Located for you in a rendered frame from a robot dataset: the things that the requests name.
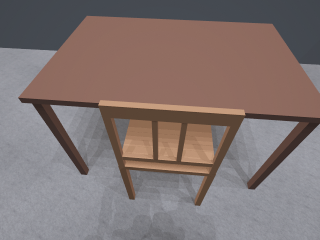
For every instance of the chair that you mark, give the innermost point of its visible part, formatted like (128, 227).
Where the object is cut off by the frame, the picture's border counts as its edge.
(166, 138)

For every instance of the table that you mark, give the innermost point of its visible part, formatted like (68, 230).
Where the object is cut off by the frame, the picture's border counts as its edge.
(214, 64)

